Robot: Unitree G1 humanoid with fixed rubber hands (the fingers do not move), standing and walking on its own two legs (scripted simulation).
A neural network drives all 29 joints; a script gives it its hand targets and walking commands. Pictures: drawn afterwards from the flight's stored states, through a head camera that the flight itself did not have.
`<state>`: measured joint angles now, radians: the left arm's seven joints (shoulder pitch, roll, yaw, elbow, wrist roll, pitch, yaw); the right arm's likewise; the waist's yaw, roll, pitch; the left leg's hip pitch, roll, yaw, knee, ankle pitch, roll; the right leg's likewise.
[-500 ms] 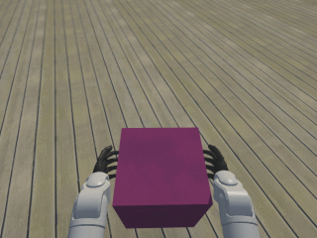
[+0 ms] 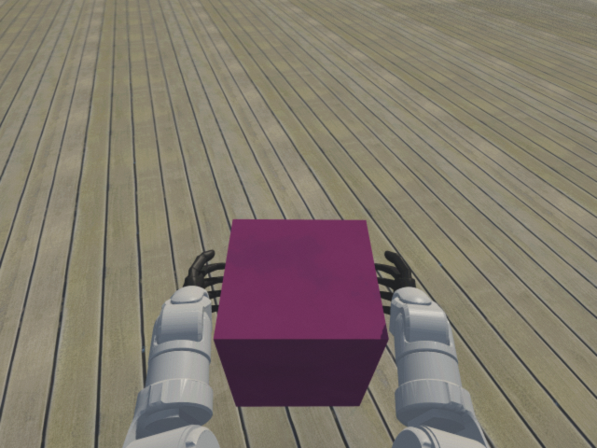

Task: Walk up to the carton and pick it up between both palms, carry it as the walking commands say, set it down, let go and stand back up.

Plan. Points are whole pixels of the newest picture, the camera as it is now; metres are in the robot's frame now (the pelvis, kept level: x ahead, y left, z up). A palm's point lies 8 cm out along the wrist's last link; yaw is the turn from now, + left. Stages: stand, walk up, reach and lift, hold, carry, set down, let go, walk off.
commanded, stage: set down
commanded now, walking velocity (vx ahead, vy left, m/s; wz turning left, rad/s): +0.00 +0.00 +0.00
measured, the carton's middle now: (298, 316) +0.34 +0.01 -0.03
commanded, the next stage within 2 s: none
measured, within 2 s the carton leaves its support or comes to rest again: neither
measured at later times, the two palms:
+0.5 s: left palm (206, 319) +0.34 +0.16 -0.05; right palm (384, 321) +0.34 -0.14 -0.05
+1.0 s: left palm (218, 331) +0.37 +0.16 -0.13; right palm (374, 332) +0.37 -0.14 -0.13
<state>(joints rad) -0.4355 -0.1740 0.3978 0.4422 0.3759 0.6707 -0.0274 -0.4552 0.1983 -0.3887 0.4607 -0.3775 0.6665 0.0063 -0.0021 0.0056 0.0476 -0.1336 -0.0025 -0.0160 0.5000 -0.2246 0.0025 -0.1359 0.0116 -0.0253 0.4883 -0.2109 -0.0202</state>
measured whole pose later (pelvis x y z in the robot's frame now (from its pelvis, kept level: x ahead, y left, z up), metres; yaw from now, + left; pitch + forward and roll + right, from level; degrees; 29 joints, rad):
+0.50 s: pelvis +0.00 +0.01 -0.02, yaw -1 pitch +10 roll +0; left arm -0.42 -0.19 0.42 0.44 0.34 0.37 -0.02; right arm -0.44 0.20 -0.40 0.47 -0.35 0.35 0.01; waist 0.00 0.00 0.03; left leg -0.59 -0.01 0.00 0.67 -0.26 0.01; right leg -0.59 0.01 -0.01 0.66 -0.24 -0.01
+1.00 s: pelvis -0.02 +0.01 -0.08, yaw -1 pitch +27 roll +0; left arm -0.62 -0.18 0.49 0.45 0.33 0.34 -0.01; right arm -0.65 0.17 -0.47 0.49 -0.34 0.33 0.03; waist 0.00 0.00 -0.07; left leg -1.15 -0.01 0.01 1.02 -0.34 0.01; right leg -1.17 0.00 0.00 1.01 -0.32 -0.01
